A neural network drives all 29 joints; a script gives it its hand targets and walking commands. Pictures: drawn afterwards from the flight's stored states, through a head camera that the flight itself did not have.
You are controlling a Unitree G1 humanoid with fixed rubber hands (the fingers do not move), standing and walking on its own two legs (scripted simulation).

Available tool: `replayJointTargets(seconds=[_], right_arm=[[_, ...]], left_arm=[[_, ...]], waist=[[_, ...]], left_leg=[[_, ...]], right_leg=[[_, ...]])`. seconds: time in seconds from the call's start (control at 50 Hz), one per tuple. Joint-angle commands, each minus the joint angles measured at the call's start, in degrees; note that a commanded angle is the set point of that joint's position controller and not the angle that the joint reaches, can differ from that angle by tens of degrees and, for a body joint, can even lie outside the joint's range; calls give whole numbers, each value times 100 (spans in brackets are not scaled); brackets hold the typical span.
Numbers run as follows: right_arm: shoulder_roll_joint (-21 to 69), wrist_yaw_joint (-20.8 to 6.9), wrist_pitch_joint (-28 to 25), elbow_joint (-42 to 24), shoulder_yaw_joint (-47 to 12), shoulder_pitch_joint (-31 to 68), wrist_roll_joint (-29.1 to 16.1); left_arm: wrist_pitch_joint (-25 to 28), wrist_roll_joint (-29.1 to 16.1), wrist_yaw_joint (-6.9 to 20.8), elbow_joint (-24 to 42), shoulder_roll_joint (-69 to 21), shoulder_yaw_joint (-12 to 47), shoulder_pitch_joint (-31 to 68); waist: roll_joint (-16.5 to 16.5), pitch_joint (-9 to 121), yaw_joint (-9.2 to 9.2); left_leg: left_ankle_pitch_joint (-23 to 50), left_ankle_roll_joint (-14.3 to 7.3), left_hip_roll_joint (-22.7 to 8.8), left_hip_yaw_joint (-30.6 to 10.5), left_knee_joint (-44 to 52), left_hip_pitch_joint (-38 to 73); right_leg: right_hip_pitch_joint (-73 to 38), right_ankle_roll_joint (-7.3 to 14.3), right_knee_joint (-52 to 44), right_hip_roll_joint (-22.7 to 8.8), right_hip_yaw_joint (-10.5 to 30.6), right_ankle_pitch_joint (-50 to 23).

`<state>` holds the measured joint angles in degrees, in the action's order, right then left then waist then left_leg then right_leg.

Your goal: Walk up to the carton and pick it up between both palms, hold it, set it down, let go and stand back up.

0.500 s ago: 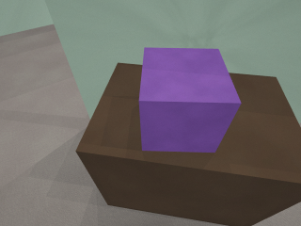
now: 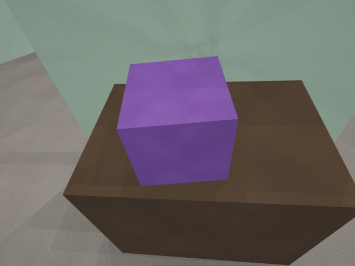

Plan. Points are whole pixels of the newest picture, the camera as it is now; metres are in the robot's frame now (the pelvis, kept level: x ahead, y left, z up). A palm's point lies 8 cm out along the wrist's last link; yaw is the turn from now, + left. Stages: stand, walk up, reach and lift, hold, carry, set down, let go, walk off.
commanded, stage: walk up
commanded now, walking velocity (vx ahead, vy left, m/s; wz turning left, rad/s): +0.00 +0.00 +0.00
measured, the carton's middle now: (178, 121) +0.50 -0.02 +0.02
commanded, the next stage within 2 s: stand in 0.52 s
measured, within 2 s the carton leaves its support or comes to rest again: neither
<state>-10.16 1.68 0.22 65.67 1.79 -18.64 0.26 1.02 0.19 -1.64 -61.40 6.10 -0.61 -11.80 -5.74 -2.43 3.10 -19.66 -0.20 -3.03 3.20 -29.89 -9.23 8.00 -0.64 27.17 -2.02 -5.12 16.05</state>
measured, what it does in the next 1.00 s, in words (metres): stands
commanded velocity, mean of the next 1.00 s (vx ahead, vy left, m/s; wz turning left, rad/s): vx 0.00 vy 0.00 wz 0.00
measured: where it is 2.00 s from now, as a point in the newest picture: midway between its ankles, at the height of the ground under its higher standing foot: outside the picture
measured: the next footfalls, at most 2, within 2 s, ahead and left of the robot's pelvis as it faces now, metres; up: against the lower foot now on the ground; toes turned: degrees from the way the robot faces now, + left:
none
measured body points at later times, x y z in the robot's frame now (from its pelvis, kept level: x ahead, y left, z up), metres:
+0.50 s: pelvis +0.03 -0.03 +0.00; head +0.04 -0.03 +0.45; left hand +0.00 +0.18 -0.16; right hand +0.01 -0.25 -0.16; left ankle -0.02 +0.13 -0.74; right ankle -0.02 -0.12 -0.74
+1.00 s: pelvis -0.01 -0.03 -0.03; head +0.06 -0.01 +0.42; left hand +0.11 +0.21 -0.18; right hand +0.10 -0.27 -0.17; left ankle -0.02 +0.13 -0.74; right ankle -0.02 -0.12 -0.74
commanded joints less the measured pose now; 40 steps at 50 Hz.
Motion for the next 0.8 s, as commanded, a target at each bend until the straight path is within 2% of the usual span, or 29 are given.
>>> replayJointTargets(seconds=[0.0, 0.04, 0.06, 0.08, 0.1, 0.14, 0.16, 0.18, 0.2, 0.22, 0.32, 0.36, 0.38, 0.4, 0.44, 0.48, 0.5, 0.52, 0.58, 0.6, 0.64, 0.66, 0.7, 0.72, 0.74, 0.76, 0.78], right_arm=[[-380, -25, 66, -160, -6, -339, 5], [-253, -43, -6, 10, -67, -454, 23], [-259, -15, -53, 49, -97, -501, 42], [-279, 4, -69, 56, -100, -408, 54], [-317, 23, -59, 51, -51, -319, 20], [-134, 35, -53, 119, -108, -267, 9], [-165, 52, -64, 173, -120, -300, -1], [-134, 64, -86, 164, -110, -204, -3], [-82, 75, -88, 216, -136, -276, 17], [-168, 81, -79, 180, -113, -174, 47], [-151, 84, -34, 226, -100, -134, 3], [-126, 97, -30, 270, -130, -100, -9], [-145, 96, -29, 275, -127, -109, 20], [-176, 108, -22, 273, -110, -84, 24], [-201, 105, -39, 299, -121, -123, -9], [-239, 103, -41, 303, -115, -131, -23], [-198, 105, -41, 311, -150, -100, -2], [-118, 104, -42, 324, -149, -142, -6], [-234, 100, -39, 265, -118, -27, 3], [-167, 93, -42, 314, -140, -126, 32], [-101, 92, -62, 340, -149, -179, -12], [-98, 105, -61, 320, -159, -176, 2], [-103, 120, -65, 346, -158, -225, 30], [-120, 109, -67, 313, -149, -242, -12], [-52, 109, -59, 334, -163, -237, 12], [-74, 108, -64, 320, -162, -205, -21], [-49, 109, -77, 334, -145, -282, -4]], left_arm=[[-61, 44, -26, 85, 635, -16, -145], [14, 16, -90, 125, 662, -34, -289], [55, -10, -67, 72, 739, -67, -480], [101, -40, -46, 17, 697, -75, -652], [118, -44, -43, -77, 637, -60, -762], [98, -3, -70, -70, 715, -104, -610], [99, 19, -73, -52, 749, -119, -612], [104, -1, -68, -37, 810, -128, -689], [104, 46, -75, -72, 767, -110, -683], [117, -30, -66, -98, 736, -114, -801], [108, 27, -63, -153, 766, -144, -789], [99, 10, -54, -184, 772, -133, -880], [99, 1, -55, -188, 745, -107, -910], [89, 10, -61, -197, 702, -91, -945], [96, -7, -59, -260, 696, -100, -967], [96, 4, -68, -293, 674, -84, -1028], [93, 1, -69, -312, 683, -92, -1044], [85, 15, -74, -305, 689, -97, -1003], [72, -30, -69, -429, 538, -52, -1207], [74, 1, -86, -433, 661, -70, -1182], [58, 15, -90, -383, 598, -75, -1124], [55, 39, -86, -398, 637, -98, -1138], [37, 38, -81, -440, 573, -63, -1113], [34, 26, -70, -468, 546, -47, -1254], [38, 20, -77, -494, 562, -33, -1174], [42, 8, -82, -502, 548, -39, -1227], [41, 10, -73, -485, 592, -58, -1139]], waist=[[2154, -937, -72], [1370, -666, -91], [1443, -425, -162], [1173, -243, -236], [1004, -164, -236], [1007, -270, -173], [722, -166, -183], [553, -49, -230], [577, 51, -201], [471, 149, -252], [477, 100, -192], [667, -74, -238], [581, -86, -253], [641, -147, -227], [419, -156, -241], [574, -249, -233], [525, -202, -246], [645, -143, -224], [414, -303, -303], [513, -389, -248], [412, -340, -271], [502, -439, -286], [335, -579, -301], [569, -546, -341], [676, -675, -301], [548, -533, -327], [643, -488, -291]], left_leg=[[783, -5, -326, -175, 762, -161], [1480, 12, -351, -219, 948, -219], [1687, 3, -384, -156, 974, -54], [1604, 72, -381, -84, 938, 41], [1588, 95, -371, -69, 946, 144], [1570, 122, -433, -47, 1117, 58], [1624, 132, -432, -36, 1135, -13], [1974, 125, -442, -66, 1109, 169], [2086, 145, -469, 20, 1071, 210], [2129, 149, -451, 10, 1001, 401], [1978, 158, -481, 27, 931, 320], [1898, 129, -506, 9, 933, 346], [2031, 153, -486, 41, 884, 335], [2161, 165, -510, 64, 858, 476], [2173, 192, -539, 58, 915, 429], [2148, 117, -551, 11, 892, 375], [2207, 116, -531, -12, 918, 440], [2071, 129, -539, -23, 875, 450], [2094, 94, -522, -41, 924, 416], [2022, 103, -554, -23, 951, 314], [2039, 150, -522, 11, 983, 231], [2015, 160, -547, -12, 940, 166], [2075, 185, -531, -11, 1008, 160], [2032, 140, -514, -65, 984, 243], [1985, 181, -522, -52, 976, 212], [1840, 164, -508, -63, 1006, 212], [1937, 158, -530, -78, 997, 231]], right_leg=[[723, 300, -1555, -901, 906, -702], [37, 245, -1141, -732, 709, -2099], [-142, 302, -1024, -791, 651, -2652], [-260, 275, -958, -748, 664, -2967], [-323, 272, -962, -760, 658, -2994], [-433, 327, -902, -675, 552, -2807], [-634, 355, -847, -686, 557, -2938], [-623, 343, -747, -656, 560, -3082], [-675, 362, -714, -670, 501, -3144], [-544, 349, -734, -615, 532, -3146], [-585, 364, -749, -581, 514, -3189], [-437, 349, -795, -542, 535, -2996], [-440, 373, -767, -588, 542, -3041], [-259, 354, -742, -563, 566, -3074], [-308, 364, -733, -521, 515, -2865], [-276, 366, -737, -512, 511, -2833], [-233, 334, -747, -535, 552, -2744], [-220, 351, -806, -502, 526, -2421], [-118, 368, -824, -468, 571, -2604], [-228, 342, -794, -481, 517, -2521], [-337, 352, -781, -473, 483, -2402], [-319, 358, -758, -489, 480, -2486], [-270, 335, -744, -486, 515, -2361], [-148, 318, -791, -491, 493, -2355], [-134, 343, -794, -455, 487, -2369], [-162, 327, -803, -470, 511, -2296], [-227, 319, -749, -461, 494, -2250]])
